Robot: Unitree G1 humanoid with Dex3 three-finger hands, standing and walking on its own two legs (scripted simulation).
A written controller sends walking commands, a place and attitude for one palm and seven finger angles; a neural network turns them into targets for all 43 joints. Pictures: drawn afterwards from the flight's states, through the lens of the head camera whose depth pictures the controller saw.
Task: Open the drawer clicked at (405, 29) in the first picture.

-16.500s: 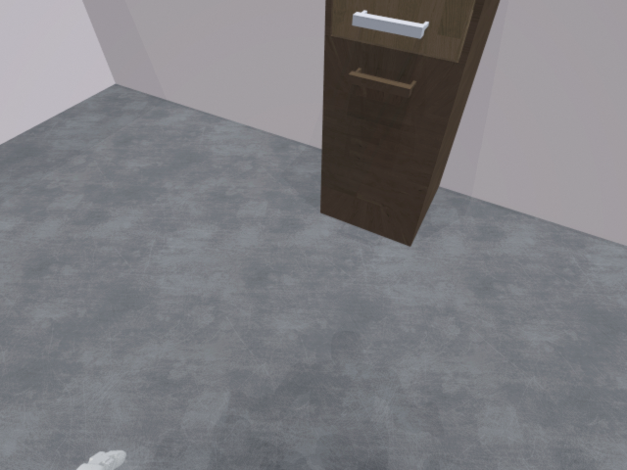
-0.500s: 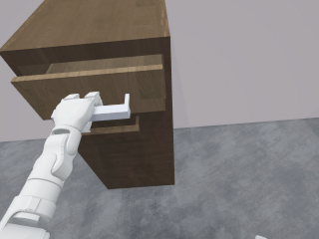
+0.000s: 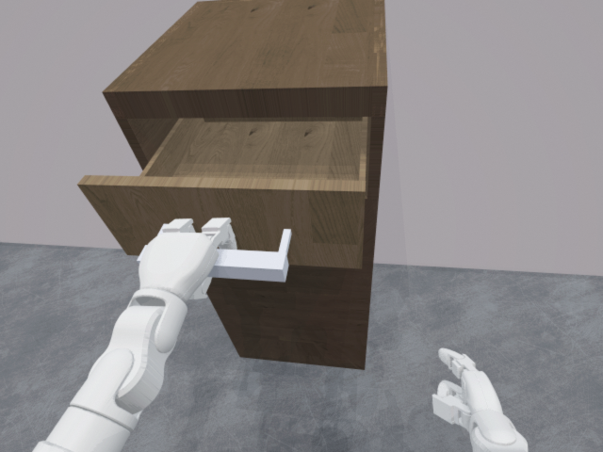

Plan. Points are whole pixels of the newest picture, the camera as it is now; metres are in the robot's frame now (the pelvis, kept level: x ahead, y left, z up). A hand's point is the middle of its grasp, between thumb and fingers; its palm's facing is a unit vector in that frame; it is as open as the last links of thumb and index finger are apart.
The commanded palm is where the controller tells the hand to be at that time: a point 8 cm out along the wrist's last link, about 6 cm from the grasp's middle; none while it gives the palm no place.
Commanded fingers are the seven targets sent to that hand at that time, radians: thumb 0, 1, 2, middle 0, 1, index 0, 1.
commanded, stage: pull the drawer open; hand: left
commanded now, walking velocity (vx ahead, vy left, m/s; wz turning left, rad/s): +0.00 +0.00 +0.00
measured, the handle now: (218, 248) +0.34 +0.17 +0.10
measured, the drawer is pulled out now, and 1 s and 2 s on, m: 0.16 0.30 0.29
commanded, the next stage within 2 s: open the thumb to release the handle in 1.02 s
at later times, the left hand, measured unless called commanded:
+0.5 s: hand (180, 329) +0.23 +0.19 +0.08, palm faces +0.04 -0.14 -0.99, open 6.3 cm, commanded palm +0.19 +0.19 +0.15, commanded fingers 0.00 0.90 0.90 -0.40 -1.35 -0.40 -1.35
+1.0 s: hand (156, 388) +0.16 +0.19 +0.08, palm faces +0.03 -0.17 -0.99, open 6.4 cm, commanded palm +0.11 +0.19 +0.15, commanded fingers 0.00 0.90 0.90 -0.40 -1.35 -0.40 -1.35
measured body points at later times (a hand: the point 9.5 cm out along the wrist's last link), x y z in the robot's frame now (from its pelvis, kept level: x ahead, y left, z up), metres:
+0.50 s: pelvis +0.00 +0.00 +0.00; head +0.01 -0.05 +0.45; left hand +0.22 +0.19 +0.14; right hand +0.18 -0.25 -0.11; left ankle -0.01 +0.11 -0.73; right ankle -0.05 -0.09 -0.73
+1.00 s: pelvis -0.01 +0.00 -0.01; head -0.02 -0.05 +0.44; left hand +0.15 +0.19 +0.14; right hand +0.22 -0.21 -0.08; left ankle -0.01 +0.11 -0.73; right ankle -0.05 -0.09 -0.73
